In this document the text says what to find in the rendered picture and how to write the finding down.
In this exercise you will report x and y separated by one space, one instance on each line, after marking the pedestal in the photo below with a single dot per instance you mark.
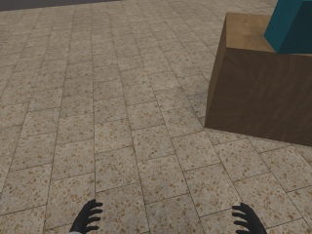
254 91

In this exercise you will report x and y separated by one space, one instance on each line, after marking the carton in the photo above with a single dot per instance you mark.
289 30

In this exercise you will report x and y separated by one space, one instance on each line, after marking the robot left hand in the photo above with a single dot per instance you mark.
82 220

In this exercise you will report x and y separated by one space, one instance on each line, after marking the robot right hand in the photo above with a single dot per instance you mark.
253 222

